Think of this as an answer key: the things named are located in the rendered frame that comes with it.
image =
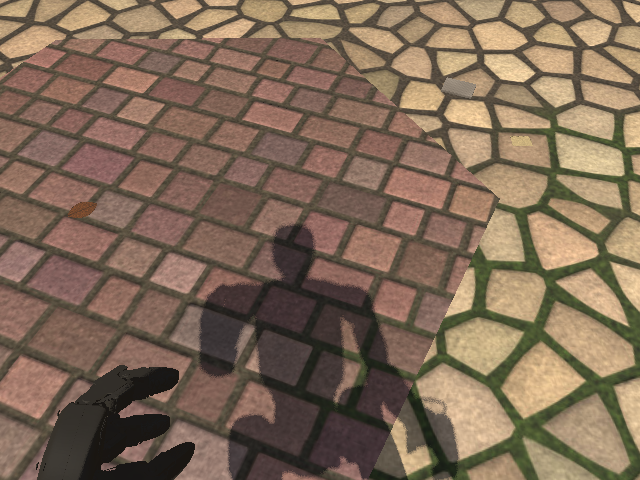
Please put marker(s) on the robot left hand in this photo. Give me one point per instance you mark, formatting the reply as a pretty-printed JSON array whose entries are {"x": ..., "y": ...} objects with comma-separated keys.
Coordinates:
[{"x": 84, "y": 438}]

